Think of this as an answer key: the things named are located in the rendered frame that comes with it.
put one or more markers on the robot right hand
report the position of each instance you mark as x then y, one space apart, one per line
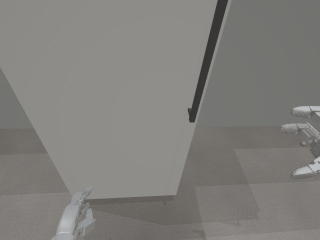
309 135

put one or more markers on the fridge door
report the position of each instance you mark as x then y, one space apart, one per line
107 84

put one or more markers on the robot left hand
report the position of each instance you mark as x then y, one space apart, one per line
70 220

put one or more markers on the handle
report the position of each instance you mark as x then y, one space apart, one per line
210 48

